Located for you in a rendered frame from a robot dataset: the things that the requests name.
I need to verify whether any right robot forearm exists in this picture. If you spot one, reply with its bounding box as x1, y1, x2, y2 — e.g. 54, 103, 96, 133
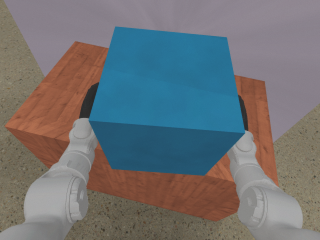
227, 130, 303, 228

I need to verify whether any robot left hand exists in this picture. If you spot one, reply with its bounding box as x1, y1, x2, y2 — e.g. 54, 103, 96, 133
79, 82, 99, 119

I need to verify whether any pedestal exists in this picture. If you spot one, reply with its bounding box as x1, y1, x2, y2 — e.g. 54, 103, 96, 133
4, 41, 279, 222

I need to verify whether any robot left upper arm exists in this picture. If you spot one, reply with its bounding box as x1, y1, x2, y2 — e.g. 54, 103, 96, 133
0, 175, 89, 240

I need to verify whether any left robot forearm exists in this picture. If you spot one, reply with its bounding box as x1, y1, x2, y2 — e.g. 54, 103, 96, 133
23, 118, 98, 219

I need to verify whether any carton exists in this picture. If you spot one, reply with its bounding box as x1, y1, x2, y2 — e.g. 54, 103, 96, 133
88, 26, 245, 176

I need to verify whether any robot right hand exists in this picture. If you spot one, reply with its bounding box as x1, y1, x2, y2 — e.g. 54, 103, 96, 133
238, 95, 249, 131

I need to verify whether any robot right upper arm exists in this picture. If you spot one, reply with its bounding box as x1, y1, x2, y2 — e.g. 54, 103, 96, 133
237, 185, 320, 240

